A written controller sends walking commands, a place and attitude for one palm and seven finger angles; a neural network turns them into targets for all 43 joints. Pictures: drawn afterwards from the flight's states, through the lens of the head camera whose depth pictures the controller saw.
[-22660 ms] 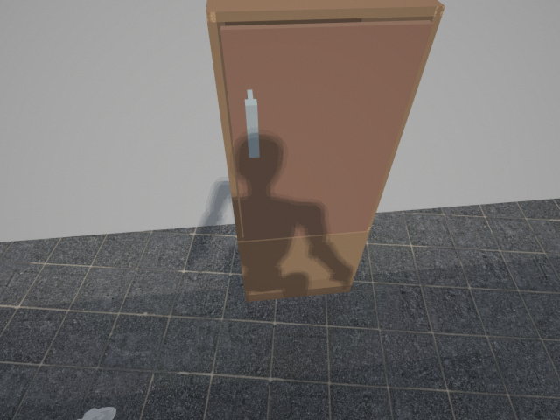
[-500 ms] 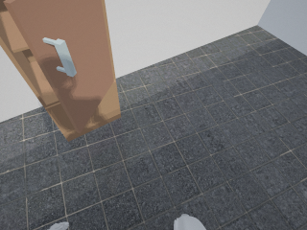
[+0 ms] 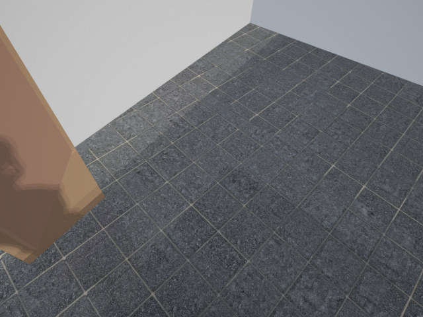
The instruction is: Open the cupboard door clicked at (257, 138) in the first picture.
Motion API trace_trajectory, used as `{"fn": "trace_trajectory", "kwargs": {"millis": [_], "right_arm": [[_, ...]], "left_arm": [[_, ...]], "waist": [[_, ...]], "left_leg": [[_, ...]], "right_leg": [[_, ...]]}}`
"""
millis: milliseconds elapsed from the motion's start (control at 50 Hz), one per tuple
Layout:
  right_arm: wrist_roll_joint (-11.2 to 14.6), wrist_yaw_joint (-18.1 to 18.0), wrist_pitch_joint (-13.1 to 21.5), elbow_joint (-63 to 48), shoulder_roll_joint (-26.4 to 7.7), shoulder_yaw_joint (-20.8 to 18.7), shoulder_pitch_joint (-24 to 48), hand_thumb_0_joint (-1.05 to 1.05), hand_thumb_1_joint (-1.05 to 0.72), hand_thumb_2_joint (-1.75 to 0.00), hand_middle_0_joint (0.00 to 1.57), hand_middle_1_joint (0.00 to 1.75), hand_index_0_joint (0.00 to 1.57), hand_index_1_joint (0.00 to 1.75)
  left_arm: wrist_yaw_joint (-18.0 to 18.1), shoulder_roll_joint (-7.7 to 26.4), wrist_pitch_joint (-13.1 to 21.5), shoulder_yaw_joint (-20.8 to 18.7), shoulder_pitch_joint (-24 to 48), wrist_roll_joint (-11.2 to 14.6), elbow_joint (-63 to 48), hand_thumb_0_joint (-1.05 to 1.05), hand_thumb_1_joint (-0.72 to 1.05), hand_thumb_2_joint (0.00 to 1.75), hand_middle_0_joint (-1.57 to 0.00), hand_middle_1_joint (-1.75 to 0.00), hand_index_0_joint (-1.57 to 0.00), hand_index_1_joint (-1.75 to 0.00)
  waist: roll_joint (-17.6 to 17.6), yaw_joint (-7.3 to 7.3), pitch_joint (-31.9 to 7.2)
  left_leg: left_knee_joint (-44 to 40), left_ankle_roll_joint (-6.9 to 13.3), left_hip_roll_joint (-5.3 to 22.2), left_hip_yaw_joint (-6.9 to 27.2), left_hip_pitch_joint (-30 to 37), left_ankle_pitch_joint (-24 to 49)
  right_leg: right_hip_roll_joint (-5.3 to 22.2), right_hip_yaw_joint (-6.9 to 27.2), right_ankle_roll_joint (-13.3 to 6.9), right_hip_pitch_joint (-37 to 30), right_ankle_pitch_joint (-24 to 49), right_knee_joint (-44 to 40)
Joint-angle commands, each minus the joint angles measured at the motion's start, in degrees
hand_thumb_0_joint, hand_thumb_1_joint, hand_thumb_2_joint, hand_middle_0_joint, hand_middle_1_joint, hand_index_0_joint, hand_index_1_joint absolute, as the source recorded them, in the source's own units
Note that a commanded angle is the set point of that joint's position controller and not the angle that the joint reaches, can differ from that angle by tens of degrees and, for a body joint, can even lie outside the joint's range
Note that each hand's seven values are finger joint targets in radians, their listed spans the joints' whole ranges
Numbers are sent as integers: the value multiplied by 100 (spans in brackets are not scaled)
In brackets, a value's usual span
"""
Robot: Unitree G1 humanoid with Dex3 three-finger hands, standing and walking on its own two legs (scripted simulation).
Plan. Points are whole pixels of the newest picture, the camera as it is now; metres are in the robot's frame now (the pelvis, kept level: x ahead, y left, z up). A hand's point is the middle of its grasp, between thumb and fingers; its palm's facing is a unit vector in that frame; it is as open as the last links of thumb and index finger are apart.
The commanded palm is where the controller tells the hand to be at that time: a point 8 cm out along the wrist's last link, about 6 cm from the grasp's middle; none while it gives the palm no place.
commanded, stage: walk to a spot facing it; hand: left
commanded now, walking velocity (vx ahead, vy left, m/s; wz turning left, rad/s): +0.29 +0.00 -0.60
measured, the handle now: out of the picture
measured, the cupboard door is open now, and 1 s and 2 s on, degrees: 39 39 39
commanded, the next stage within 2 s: turn to face it in 1.42 s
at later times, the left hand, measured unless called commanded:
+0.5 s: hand (195, 226) +0.34 +0.05 -0.15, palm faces -0.32 -0.92 -0.22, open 7.4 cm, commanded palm none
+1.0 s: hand (207, 181) +0.48 +0.03 -0.17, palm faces -0.38 -0.91 -0.17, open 7.4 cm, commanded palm none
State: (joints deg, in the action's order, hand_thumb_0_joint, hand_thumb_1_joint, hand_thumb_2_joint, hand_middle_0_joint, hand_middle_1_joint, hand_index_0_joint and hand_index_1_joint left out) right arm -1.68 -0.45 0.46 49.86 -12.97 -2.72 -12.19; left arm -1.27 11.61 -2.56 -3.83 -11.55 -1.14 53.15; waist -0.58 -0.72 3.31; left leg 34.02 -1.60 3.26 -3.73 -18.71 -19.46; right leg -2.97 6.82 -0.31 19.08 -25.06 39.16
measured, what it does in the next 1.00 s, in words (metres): walks ahead, turning right: right foot, then left foot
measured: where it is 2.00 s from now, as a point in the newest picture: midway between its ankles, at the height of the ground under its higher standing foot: (293, 203)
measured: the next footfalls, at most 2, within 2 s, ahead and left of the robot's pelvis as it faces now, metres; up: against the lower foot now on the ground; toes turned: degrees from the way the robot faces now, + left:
right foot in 0.40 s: +0.20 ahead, -0.19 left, +0.00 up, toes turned -22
left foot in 0.84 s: +0.50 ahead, -0.06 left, +0.00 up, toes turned -17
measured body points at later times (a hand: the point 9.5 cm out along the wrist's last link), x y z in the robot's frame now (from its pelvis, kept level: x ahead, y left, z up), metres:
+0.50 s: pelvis +0.16 -0.09 +0.00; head +0.22 -0.12 +0.44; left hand +0.36 +0.10 -0.14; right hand +0.04 -0.30 -0.16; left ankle +0.09 +0.09 -0.63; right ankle +0.17 -0.17 -0.73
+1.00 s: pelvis +0.40 -0.14 +0.01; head +0.44 -0.14 +0.46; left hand +0.51 +0.08 -0.15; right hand +0.38 -0.38 -0.13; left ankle +0.46 -0.05 -0.73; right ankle +0.29 -0.22 -0.63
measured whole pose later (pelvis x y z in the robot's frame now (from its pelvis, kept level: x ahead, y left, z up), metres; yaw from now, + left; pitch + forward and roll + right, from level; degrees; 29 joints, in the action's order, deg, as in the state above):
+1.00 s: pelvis +0.40 -0.14 +0.01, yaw -27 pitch +1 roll +0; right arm -2.4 -0.3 4.3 54.5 -8.9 -1.7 -11.2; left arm -1.6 11.3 1.1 -4.2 -16.2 -1.5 61.1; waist -2.3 1.7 3.4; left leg 28.9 1.1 3.0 -9.7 -15.2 -14.6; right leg 2.5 -1.0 -1.2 27.2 -18.3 70.1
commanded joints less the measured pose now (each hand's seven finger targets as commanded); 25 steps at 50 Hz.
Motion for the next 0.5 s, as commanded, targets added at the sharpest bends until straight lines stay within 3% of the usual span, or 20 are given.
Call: {"fn": "trace_trajectory", "kwargs": {"millis": [0, 20, 60, 100, 140, 220, 280, 300, 320, 340, 360, 380, 400, 420, 460, 480], "right_arm": [[-112, -154, 189, -48, -1326, -271, -1245, 0, -90, -90, 20, 30, 20, 30], [-116, -144, 236, -89, -1167, -226, -1027, 0, -90, -90, 20, 30, 20, 30], [-77, -147, 286, -21, -813, -119, -888, 0, -90, -90, 20, 30, 20, 30], [-46, -167, 337, 150, -701, -74, -1249, 0, -90, -90, 20, 30, 20, 30], [-36, -168, 349, 270, -690, -78, -1472, 0, -90, -90, 20, 30, 20, 30], [-80, -110, 313, 403, -737, -91, -1643, 0, -90, -90, 20, 30, 20, 30], [-108, -89, 287, 463, -791, -90, -1643, 0, -90, -90, 20, 30, 20, 30], [-100, -81, 278, 451, -867, -95, -1584, 0, -90, -90, 20, 30, 20, 30], [-75, -64, 263, 443, -916, -105, -1481, 0, -90, -90, 20, 30, 20, 30], [-16, -47, 271, 372, -943, -93, -1211, 0, -90, -90, 20, 30, 20, 30], [118, 34, 294, 162, -610, -24, -1047, 0, -90, -90, 20, 30, 20, 30], [182, 21, 292, -136, -411, 19, -687, 0, -90, -90, 20, 30, 20, 30], [153, 1, 259, -104, -584, -41, -438, 0, -90, -90, 20, 30, 20, 30], [143, 2, 257, -48, -552, -91, -229, 0, -90, -90, 20, 30, 20, 30], [62, -8, 178, 130, -399, -72, -309, 0, -90, -90, 20, 30, 20, 30], [30, 2, 115, 238, -303, -61, -483, 0, -90, -90, 20, 30, 20, 30]], "left_arm": [[-146, 678, 286, -251, 971, -52, -966, 0, 90, 90, -20, -30, -20, -30], [-181, 615, 299, -245, 899, -96, -836, 0, 90, 90, -20, -30, -20, -30], [-257, 411, 243, -202, 759, -95, -700, 0, 90, 90, -20, -30, -20, -30], [-295, 273, 218, -123, 787, -64, -652, 0, 90, 90, -20, -30, -20, -30], [-305, 208, 218, -88, 892, -51, -654, 0, 90, 90, -20, -30, -20, -30], [-320, 205, 223, -42, 1391, -34, -779, 0, 90, 90, -20, -30, -20, -30], [-317, 281, 250, -57, 1441, -32, -721, 0, 90, 90, -20, -30, -20, -30], [-303, 364, 269, -80, 1211, -31, -661, 0, 90, 90, -20, -30, -20, -30], [-276, 499, 308, -124, 663, -34, -507, 0, 90, 90, -20, -30, -20, -30], [-235, 707, 370, -208, -400, -47, -153, 0, 90, 90, -20, -30, -20, -30], [-138, 1449, 440, -423, -1393, -79, 110, 0, 90, 90, -20, -30, -20, -30], [-29, 1935, 438, -529, -1755, 52, 224, 0, 90, 90, -20, -30, -20, -30], [38, 1866, 408, -506, -1399, 112, 173, 0, 90, 90, -20, -30, -20, -30], [102, 1447, 403, -416, -917, 112, 68, 0, 90, 90, -20, -30, -20, -30], [134, 1003, 480, -223, -224, 61, -129, 0, 90, 90, -20, -30, -20, -30], [140, 858, 531, -184, -71, 25, -142, 0, 90, 90, -20, -30, -20, -30]], "waist": [[683, -398, 180], [580, -270, 104], [781, -97, 217], [937, -164, -44], [1009, -200, -210], [1052, -308, 48], [1047, -278, 130], [980, -148, 9], [746, 149, -274], [397, 678, -747], [-1020, 1135, -1426], [-1922, 1101, -1523], [-1253, 914, -985], [-642, 699, -520], [-420, 208, -264], [-511, 39, -281]], "left_leg": [[-2743, 1144, 2514, 3160, 1348, -1873], [-2542, 992, 2252, 2592, 1144, -1353], [-2315, 667, 1709, 1171, 1321, 70], [-2095, 573, 1460, 442, 1717, 1258], [-1957, 561, 1458, -26, 2043, 1954], [-2016, 611, 1645, -442, 1858, 1705], [-1747, 567, 1771, -716, 1698, 2179], [-1393, 545, 1810, -813, 1646, 2725], [-627, 433, 1702, -1012, 1502, 3363], [627, 240, 1416, -1273, 872, 3638], [2478, -22, 807, -1477, -861, 1575], [4161, -170, 90, -748, -2184, -1577], [4621, -57, 385, 190, -2580, -1232], [4544, -59, 642, 232, -2509, -605], [3752, -179, 805, 304, -1759, -186], [3367, -205, 759, 249, -1414, -75]], "right_leg": [[550, -325, 4, 2489, -284, 2677], [615, -447, 31, 2366, -25, 2905], [756, -637, 126, 2331, 664, 2794], [713, -851, 171, 2330, 956, 2622], [734, -988, 166, 2308, 1072, 2241], [764, -1242, 105, 1858, 1015, 930], [580, -1484, -47, 1123, 869, 128], [444, -1572, -144, 625, 713, -53], [246, -1673, -274, -197, 744, -401], [107, -1645, -445, -1725, 1024, -733], [1485, 331, -923, -3496, 277, -1316], [2708, 2873, -1393, -3671, 816, -2298], [2660, 2661, -1442, -3207, 592, -2454], [2472, 2121, -1387, -2449, 752, -2447], [1992, 1002, -1117, -1169, 1727, -2476], [1815, 599, -1051, -861, 2131, -2520]]}}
